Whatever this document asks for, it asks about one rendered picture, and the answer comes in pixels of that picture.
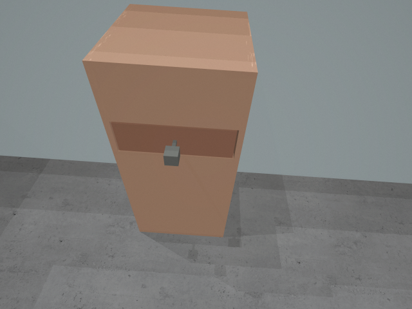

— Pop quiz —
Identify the handle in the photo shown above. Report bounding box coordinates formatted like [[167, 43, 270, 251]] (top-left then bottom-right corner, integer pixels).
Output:
[[164, 140, 180, 166]]

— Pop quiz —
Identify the drawer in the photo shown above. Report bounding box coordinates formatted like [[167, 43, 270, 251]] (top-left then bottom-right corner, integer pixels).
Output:
[[111, 122, 237, 158]]

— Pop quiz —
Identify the cabinet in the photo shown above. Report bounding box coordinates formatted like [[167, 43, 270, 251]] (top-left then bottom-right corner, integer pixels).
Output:
[[82, 4, 258, 237]]

